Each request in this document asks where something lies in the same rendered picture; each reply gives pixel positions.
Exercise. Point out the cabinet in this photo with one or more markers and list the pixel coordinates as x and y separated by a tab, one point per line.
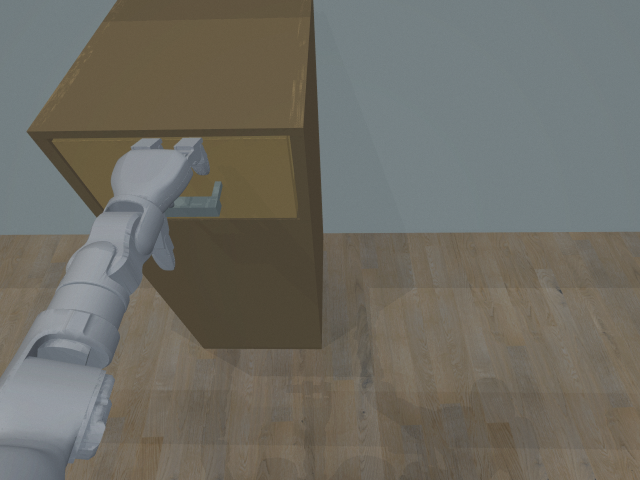
209	68

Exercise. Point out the handle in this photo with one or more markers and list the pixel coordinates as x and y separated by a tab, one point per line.
205	206

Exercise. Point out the left robot upper arm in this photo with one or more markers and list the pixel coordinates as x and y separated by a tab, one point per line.
51	413

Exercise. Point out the robot left forearm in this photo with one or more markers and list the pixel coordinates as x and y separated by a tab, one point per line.
81	323

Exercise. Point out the drawer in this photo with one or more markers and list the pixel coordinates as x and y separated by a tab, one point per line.
256	172

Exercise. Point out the left robot hand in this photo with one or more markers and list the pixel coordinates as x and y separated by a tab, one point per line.
159	176

